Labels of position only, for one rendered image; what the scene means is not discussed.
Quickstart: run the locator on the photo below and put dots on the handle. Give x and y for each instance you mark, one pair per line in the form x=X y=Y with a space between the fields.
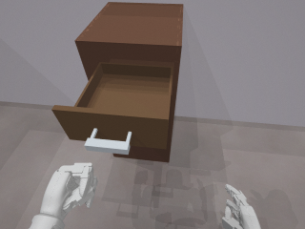
x=108 y=146

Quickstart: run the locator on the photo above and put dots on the cabinet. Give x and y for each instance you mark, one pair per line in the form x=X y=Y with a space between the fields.
x=139 y=34

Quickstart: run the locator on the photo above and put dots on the drawer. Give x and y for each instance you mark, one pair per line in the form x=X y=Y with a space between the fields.
x=121 y=98

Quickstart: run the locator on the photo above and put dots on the robot right hand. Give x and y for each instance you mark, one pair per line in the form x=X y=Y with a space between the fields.
x=244 y=214

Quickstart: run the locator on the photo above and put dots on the robot left hand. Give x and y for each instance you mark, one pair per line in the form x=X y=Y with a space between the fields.
x=78 y=180

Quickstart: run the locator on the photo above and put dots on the left robot forearm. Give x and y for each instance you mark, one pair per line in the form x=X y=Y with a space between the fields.
x=47 y=221

